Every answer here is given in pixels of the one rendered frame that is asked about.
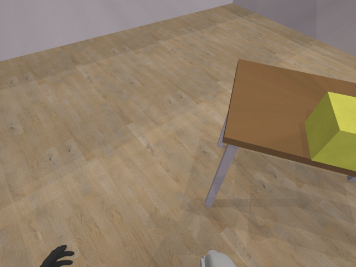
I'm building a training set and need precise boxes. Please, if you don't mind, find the carton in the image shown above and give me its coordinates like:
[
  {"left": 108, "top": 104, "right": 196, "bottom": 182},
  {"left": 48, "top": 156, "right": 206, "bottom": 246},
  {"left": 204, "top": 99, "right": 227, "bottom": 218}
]
[{"left": 305, "top": 92, "right": 356, "bottom": 171}]

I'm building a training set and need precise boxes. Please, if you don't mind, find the table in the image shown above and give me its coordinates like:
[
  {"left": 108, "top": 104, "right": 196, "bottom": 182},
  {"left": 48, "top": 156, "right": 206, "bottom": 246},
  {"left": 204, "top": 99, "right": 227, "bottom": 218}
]
[{"left": 204, "top": 59, "right": 356, "bottom": 207}]

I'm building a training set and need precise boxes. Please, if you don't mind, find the left robot hand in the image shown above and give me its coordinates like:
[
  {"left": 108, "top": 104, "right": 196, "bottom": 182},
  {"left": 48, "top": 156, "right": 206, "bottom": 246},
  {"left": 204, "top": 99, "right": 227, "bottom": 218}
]
[{"left": 40, "top": 245, "right": 74, "bottom": 267}]

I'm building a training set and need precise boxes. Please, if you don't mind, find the right robot thigh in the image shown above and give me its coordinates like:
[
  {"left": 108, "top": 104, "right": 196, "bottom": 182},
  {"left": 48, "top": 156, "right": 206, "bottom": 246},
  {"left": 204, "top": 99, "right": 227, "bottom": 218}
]
[{"left": 200, "top": 253, "right": 236, "bottom": 267}]

